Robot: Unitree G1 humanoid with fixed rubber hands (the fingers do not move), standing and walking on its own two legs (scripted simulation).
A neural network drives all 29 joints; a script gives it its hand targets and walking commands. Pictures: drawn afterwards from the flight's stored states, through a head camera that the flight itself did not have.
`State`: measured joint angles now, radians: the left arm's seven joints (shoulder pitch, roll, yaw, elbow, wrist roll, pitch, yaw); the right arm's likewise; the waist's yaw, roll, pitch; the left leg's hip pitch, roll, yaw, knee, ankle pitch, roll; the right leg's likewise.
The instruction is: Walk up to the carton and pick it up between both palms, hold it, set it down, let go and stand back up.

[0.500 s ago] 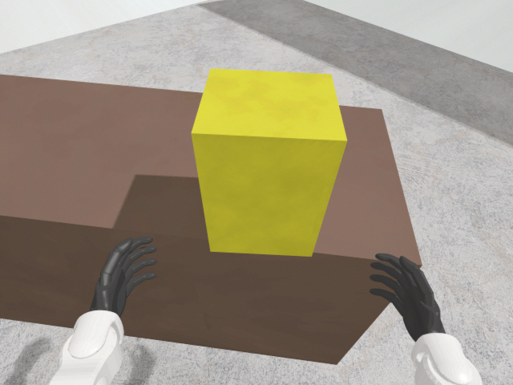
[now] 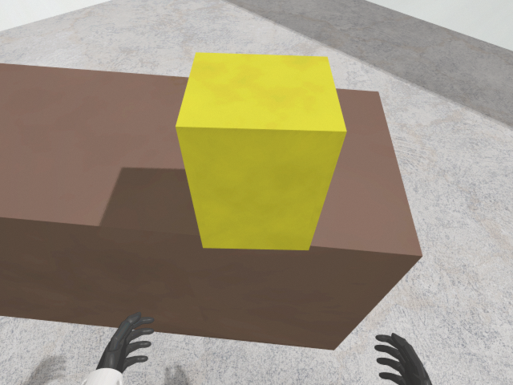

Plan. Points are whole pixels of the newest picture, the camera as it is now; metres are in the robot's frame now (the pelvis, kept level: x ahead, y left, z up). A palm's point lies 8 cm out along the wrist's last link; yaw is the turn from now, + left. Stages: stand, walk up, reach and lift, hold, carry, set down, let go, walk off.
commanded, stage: let go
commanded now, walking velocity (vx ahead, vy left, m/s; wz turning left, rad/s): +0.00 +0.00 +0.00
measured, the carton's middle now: (258, 162) +0.44 +0.02 +0.10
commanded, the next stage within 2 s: stand in 0.46 s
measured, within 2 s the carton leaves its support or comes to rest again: neither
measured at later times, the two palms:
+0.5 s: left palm (116, 381) +0.14 +0.22 -0.08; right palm (414, 383) +0.16 -0.24 -0.09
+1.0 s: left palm out of the picture +0.02 +0.25 -0.13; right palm out of the picture -0.01 -0.24 -0.14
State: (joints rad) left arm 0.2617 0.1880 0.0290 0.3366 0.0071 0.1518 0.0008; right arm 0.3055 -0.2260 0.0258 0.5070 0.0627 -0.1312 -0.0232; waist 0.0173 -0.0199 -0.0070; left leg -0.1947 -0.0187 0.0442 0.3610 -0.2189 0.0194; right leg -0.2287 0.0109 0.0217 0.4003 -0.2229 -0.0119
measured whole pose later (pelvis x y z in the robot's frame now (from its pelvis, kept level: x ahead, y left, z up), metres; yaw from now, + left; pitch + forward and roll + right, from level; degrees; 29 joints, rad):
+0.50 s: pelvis +0.00 -0.01 +0.00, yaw +2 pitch +2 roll +0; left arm 0.27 0.22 -0.01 0.41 0.03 0.13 0.01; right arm 0.16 -0.20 0.01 0.81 -0.03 -0.20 -0.01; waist 0.01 -0.03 -0.04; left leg -0.22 -0.01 0.00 0.45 -0.26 0.01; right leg -0.23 0.02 -0.02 0.45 -0.26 -0.03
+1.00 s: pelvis -0.01 +0.01 -0.01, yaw +1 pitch +1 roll +0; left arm 0.40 0.21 0.02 0.79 0.04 -0.03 0.02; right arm 0.39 -0.21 -0.03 0.91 -0.05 -0.02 0.00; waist 0.00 -0.01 -0.04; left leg -0.26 -0.01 0.03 0.53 -0.29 0.04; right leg -0.27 0.01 0.00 0.51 -0.27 -0.01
